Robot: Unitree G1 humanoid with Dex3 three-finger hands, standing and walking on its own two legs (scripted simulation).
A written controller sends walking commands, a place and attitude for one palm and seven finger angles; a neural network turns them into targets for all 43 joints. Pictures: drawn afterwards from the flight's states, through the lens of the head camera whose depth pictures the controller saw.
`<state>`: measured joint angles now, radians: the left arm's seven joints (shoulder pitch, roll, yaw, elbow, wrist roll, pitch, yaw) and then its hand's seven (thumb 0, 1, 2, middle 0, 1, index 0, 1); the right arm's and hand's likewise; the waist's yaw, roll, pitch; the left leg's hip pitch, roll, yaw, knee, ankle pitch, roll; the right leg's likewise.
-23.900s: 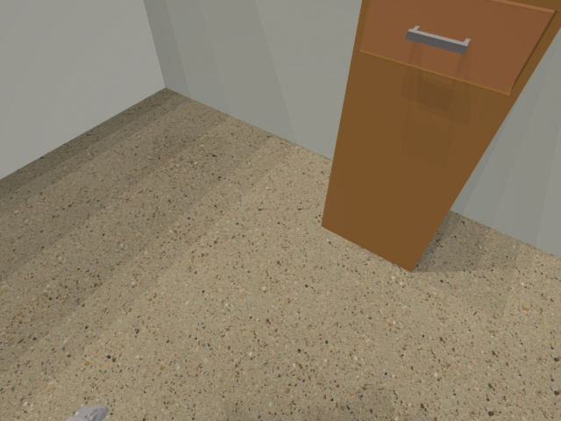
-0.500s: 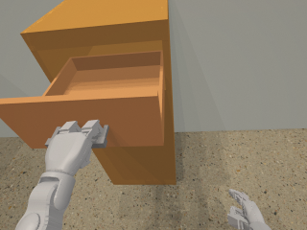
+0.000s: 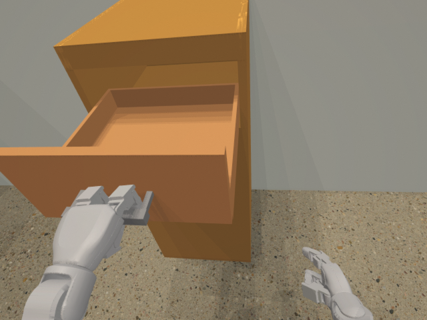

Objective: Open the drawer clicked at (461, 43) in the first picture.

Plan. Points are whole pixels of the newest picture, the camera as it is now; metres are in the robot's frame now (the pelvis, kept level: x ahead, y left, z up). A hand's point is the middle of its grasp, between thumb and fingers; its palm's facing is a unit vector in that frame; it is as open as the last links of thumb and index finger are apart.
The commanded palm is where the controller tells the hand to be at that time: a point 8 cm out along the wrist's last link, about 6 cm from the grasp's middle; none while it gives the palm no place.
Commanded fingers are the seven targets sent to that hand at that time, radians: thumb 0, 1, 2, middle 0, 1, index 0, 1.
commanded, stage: pull the drawer open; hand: left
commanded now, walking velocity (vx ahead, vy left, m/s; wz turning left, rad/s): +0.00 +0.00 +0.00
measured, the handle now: (110, 206) +0.25 +0.21 +0.15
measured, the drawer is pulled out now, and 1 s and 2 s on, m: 0.30 0.30 0.29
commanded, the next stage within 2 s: open the thumb to release the handle in 0.04 s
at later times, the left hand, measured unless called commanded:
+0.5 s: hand (103, 236) +0.21 +0.21 +0.12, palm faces +0.10 -0.12 -0.99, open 9.1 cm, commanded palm +0.17 +0.21 +0.18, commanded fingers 0.00 -0.43 0.33 -0.31 -1.21 -0.31 -1.21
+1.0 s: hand (104, 236) +0.21 +0.21 +0.12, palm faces +0.14 -0.14 -0.98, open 13.5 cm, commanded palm +0.18 +0.20 +0.17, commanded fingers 0.00 -0.50 0.30 -0.30 -1.20 -0.30 -1.20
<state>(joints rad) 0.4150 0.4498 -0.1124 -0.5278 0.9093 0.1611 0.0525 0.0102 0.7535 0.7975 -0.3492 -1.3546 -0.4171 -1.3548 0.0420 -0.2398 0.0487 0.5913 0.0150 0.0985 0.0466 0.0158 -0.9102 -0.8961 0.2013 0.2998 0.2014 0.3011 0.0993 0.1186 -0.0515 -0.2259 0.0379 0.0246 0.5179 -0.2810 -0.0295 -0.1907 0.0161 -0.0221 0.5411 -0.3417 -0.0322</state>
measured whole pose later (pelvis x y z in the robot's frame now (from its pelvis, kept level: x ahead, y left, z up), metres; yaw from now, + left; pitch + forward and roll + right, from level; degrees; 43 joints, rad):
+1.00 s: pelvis -0.02 +0.02 +0.00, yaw +1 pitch -2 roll +0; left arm 0.21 0.40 -0.17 -0.38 0.96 0.17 0.05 0.00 -0.49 0.30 -0.34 -1.25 -0.36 -1.25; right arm 0.05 -0.23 0.04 0.64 0.02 0.08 0.03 0.02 -0.91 -0.90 0.20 0.30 0.20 0.30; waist 0.13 0.11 -0.02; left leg -0.22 0.01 0.01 0.49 -0.23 0.00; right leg -0.18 -0.01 -0.03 0.51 -0.30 -0.01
